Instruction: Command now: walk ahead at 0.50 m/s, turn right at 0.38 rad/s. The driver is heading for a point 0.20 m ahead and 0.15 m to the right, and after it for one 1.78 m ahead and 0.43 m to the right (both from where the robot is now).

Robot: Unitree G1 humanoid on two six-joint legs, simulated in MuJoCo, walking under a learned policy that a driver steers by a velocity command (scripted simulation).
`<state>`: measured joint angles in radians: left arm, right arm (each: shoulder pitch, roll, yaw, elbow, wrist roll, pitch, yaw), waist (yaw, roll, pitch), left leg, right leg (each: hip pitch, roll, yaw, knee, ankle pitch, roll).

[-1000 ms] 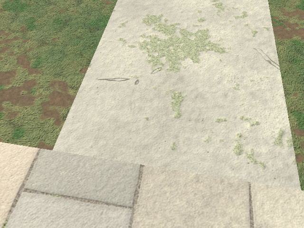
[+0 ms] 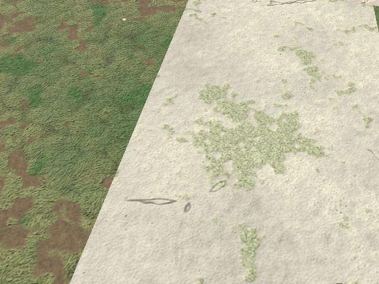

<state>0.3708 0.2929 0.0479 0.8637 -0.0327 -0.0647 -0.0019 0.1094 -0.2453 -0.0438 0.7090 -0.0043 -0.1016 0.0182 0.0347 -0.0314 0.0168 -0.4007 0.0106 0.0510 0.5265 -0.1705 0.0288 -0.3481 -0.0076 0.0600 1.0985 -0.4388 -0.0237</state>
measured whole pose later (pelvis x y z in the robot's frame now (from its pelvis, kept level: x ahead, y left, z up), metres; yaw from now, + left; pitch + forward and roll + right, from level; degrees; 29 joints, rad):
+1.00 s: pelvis +0.54 -0.12 -0.01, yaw -25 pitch +3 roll +0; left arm 0.37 0.29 0.07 0.79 -0.01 -0.04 0.01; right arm 0.07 -0.27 -0.04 0.74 0.00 -0.12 0.04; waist 0.05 -0.02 0.01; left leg -0.47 -0.02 0.03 0.55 -0.13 0.04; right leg -0.14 0.05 0.12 0.82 -0.49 -0.04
